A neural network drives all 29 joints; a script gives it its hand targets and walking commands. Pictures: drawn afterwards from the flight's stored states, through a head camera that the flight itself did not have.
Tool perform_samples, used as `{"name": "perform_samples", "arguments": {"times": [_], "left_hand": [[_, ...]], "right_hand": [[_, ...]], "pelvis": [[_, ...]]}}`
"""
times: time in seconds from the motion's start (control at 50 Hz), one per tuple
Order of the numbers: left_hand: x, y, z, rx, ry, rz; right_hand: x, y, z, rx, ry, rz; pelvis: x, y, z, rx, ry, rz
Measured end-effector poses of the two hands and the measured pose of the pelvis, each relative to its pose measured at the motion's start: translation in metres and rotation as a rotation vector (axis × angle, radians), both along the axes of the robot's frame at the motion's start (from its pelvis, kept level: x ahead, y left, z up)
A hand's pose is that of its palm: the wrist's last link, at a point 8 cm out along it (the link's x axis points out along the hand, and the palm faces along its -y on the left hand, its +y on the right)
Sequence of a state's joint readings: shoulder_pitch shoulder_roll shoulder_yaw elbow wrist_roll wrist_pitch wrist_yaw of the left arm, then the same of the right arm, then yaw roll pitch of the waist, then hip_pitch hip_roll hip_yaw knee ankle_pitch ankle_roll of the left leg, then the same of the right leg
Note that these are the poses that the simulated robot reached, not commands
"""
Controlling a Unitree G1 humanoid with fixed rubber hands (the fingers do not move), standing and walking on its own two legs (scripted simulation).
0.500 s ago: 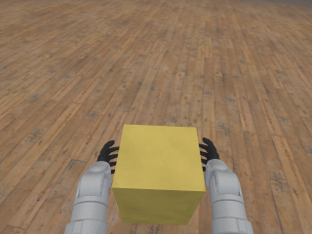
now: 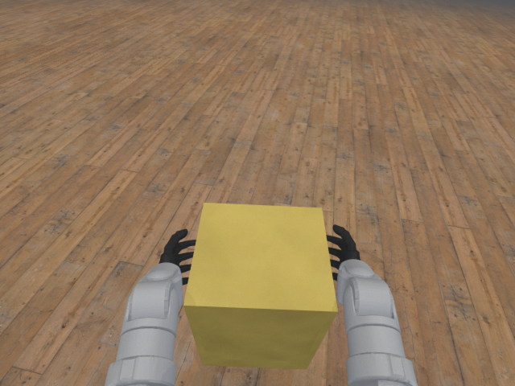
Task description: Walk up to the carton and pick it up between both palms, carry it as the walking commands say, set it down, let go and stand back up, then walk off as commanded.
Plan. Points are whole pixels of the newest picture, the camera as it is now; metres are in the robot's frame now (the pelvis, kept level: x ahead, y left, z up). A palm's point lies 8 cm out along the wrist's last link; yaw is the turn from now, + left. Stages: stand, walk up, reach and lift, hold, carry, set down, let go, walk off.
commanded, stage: reach and lift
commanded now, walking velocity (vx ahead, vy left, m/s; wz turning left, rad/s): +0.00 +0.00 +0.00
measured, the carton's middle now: (258, 291) +0.30 +0.00 -0.02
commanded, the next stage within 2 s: hold in 0.06 s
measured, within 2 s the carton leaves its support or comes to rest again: neither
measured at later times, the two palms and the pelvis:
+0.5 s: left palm (171, 276) +0.28 +0.14 +0.04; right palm (350, 274) +0.29 -0.15 +0.05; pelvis +0.00 +0.00 +0.00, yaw +0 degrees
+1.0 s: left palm (195, 266) +0.30 +0.11 +0.05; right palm (376, 279) +0.27 -0.18 +0.06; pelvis -0.01 -0.02 -0.02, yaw -8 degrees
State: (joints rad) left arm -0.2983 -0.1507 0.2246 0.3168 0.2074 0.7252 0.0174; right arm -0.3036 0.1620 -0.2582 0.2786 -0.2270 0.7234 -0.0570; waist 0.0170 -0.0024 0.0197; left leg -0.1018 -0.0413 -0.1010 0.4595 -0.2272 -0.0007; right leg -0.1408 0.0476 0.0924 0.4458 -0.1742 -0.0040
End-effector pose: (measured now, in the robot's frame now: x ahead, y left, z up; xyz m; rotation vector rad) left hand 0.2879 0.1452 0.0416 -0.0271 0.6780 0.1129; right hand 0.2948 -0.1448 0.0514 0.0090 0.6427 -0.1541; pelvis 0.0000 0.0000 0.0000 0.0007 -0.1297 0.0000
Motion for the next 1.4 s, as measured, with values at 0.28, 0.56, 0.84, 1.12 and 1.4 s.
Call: {"name": "perform_samples", "arguments": {"times": [0.28,0.56,0.84,1.12,1.4], "left_hand": [[-0.002,0.003,0.002,0.004,-0.006,0.004],[-0.004,-0.003,-0.001,0.013,0.01,-0.02],[-0.008,-0.003,0.001,0.017,-0.001,-0.01],[0.011,-0.116,0.008,-0.046,0.006,-0.172],[-0.021,-0.27,-0.004,-0.013,0.089,-0.464]], "right_hand": [[-0.001,0.003,0.002,-0.006,-0.006,0.011],[-0.009,-0.004,-0.003,-0.005,0.01,-0.008],[-0.009,-0.003,0.0,-0.01,-0.002,0.01],[-0.052,-0.109,0.008,-0.004,-0.005,-0.219],[-0.164,-0.234,-0.006,0.067,0.06,-0.553]], "pelvis": [[0.0,0.001,0.0,-0.002,-0.003,0.001],[-0.001,0.003,-0.001,-0.003,-0.012,-0.004],[-0.004,0.0,-0.004,0.007,0.032,-0.019],[-0.02,-0.059,-0.025,0.003,0.177,-0.256],[-0.054,-0.111,-0.024,0.029,0.228,-0.426]]}}
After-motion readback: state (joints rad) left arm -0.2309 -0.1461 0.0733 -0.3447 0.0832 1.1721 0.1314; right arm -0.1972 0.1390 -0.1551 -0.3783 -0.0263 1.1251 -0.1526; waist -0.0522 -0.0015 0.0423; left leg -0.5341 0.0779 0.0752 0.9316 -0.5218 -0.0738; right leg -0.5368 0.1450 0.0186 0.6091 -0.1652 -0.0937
